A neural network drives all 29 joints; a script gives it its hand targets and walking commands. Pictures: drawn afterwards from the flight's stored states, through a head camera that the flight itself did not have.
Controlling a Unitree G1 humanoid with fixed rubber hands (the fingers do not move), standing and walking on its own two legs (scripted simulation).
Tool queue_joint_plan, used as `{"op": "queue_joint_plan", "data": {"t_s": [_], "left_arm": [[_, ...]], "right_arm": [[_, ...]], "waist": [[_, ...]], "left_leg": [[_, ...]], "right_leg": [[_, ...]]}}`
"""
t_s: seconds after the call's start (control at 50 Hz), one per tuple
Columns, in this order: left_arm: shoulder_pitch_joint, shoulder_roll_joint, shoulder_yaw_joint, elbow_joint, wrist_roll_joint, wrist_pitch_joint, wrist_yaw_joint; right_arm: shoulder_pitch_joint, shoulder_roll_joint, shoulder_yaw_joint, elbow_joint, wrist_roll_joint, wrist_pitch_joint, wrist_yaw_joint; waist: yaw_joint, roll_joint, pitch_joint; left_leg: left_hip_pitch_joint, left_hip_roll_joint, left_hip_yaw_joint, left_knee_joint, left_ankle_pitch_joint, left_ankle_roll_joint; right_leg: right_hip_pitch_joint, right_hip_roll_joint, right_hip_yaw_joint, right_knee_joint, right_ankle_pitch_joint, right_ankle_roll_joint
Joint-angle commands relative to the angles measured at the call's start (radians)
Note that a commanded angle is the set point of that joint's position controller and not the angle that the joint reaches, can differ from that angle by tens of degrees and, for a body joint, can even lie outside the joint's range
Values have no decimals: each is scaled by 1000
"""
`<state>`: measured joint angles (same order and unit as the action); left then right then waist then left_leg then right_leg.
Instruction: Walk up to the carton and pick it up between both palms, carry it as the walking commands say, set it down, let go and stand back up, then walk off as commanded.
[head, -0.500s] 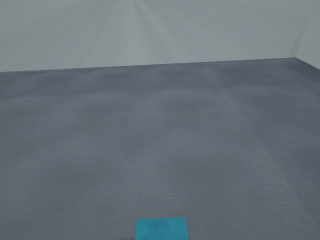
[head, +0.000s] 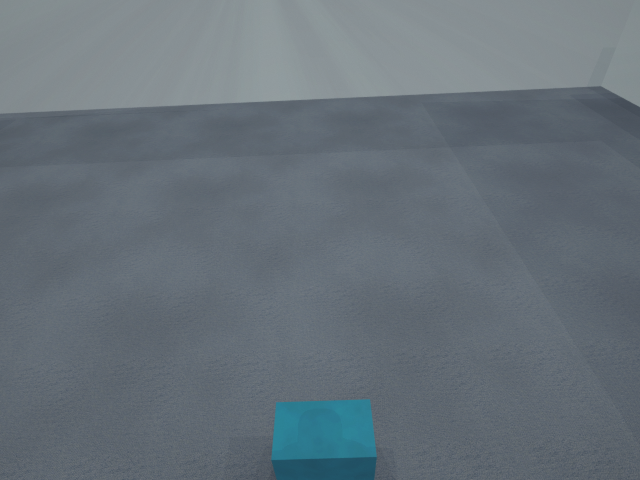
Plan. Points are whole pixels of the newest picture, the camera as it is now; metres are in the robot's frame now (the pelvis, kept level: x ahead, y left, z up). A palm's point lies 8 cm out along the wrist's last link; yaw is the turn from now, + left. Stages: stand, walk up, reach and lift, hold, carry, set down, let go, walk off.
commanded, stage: stand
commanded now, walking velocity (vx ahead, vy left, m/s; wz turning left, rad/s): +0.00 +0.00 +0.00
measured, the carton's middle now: (325, 451) +0.45 +0.05 -0.64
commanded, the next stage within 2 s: walk off in 0.70 s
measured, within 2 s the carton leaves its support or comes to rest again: neither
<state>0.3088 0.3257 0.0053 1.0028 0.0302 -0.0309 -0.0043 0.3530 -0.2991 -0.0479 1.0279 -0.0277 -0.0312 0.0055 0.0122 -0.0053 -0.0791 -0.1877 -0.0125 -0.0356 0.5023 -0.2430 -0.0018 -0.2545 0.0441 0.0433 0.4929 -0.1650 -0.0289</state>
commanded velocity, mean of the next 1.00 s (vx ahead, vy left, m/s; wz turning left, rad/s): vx -0.06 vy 0.00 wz -0.14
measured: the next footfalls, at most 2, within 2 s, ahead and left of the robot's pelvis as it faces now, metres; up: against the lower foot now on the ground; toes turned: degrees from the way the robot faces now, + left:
right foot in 1.66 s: -0.30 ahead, +0.10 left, +0.00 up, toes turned -44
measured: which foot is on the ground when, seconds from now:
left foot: down 0.00-1.00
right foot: down 0.00-1.00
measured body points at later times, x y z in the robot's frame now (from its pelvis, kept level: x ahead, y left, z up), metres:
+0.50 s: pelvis +0.00 +0.01 +0.00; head -0.04 +0.01 +0.45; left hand +0.04 +0.31 -0.13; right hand +0.04 -0.28 -0.14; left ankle +0.02 +0.13 -0.74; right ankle +0.07 -0.10 -0.74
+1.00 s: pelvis +0.01 +0.02 +0.00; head +0.00 +0.02 +0.45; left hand +0.08 +0.30 -0.14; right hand +0.08 -0.26 -0.14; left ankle +0.03 +0.13 -0.74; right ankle +0.07 -0.10 -0.74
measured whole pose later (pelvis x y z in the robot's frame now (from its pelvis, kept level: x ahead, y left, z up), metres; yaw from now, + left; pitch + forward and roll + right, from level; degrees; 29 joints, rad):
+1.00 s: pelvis +0.01 +0.02 +0.00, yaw -2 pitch -3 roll +0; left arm 0.16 0.31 -0.03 1.09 0.01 0.00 0.00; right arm 0.16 -0.30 -0.03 1.09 0.01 0.02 -0.02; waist 0.04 0.00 0.02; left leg -0.20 -0.03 0.01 0.51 -0.26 0.02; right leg -0.28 0.04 0.09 0.50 -0.17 0.01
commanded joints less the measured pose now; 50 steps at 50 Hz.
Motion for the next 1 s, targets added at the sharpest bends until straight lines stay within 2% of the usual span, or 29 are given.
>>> {"op": "queue_joint_plan", "data": {"t_s": [0.0, 0.34, 0.54, 0.86, 0.88, 0.9, 0.92, 0.94, 0.98], "left_arm": [[-79, 217, 48, -74, -2, -25, 11], [-121, 225, 31, -9, -5, -21, 8], [-146, 220, 21, 19, -11, -21, 9], [-192, 213, 8, 50, -21, -19, 15], [-179, 171, -2, 48, -25, -5, 16], [-158, 93, -19, 58, -30, 11, 11], [-147, 119, -12, 45, -25, 20, 9], [-141, 157, 2, 35, -21, 26, 8], [-131, 187, 21, 16, -15, 37, 9]], "right_arm": [[-40, -223, -41, -67, 3, -24, -9], [-103, -246, -33, -34, 13, -15, -7], [-142, -252, -27, -14, 15, -15, -6], [-202, -249, -14, 17, 18, -16, -12], [-215, -214, -7, 10, 29, -2, -16], [-181, -138, 7, 29, 43, 20, -23], [-141, -146, 0, 35, 45, 35, -32], [-126, -166, -11, 36, 49, 47, -41], [-120, -164, -20, 18, 52, 67, -56]], "waist": [[-1, 0, 190], [3, 6, 171], [5, 11, 148], [6, 7, 115], [12, -20, 144], [4, -31, 130], [3, -38, 96], [5, -49, 61], [5, -94, 0]], "left_leg": [[-149, 89, -146, -176, -232, 79], [-156, 100, -163, -203, -249, 78], [-122, 108, -162, -216, -188, 72], [-49, 117, -140, -225, -15, 55], [-30, 121, -104, -179, 42, 52], [-3, 121, -68, -117, 152, 31], [24, 110, -39, -51, 213, 22], [41, 100, -9, 13, 236, 18], [36, 62, 51, 147, 173, 5]], "right_leg": [[-79, -136, 200, -201, -379, -34], [-44, -136, 179, -185, -332, -30], [-5, -138, 164, -175, -240, -25], [63, -145, 137, -164, -62, -13], [13, -148, 145, -142, 61, -16], [-21, -162, 150, -100, 237, 4], [-31, -173, 161, -50, 362, 2], [-48, -188, 182, -24, 465, -6], [-64, -242, 286, -31, 592, -43]]}}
